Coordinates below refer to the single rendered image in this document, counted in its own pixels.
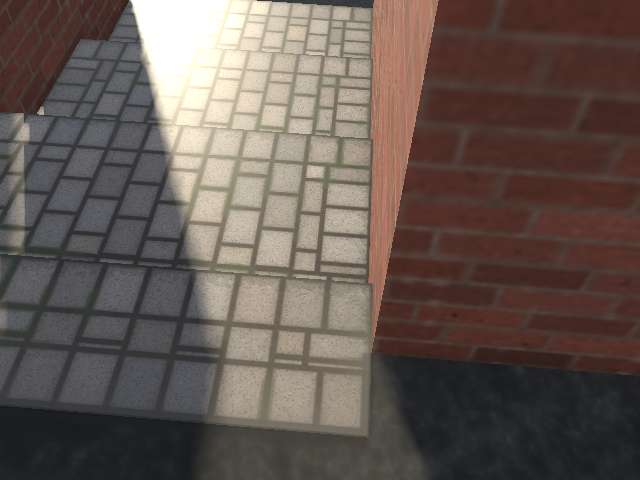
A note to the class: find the stairs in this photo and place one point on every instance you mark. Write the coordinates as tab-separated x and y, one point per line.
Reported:
220	135

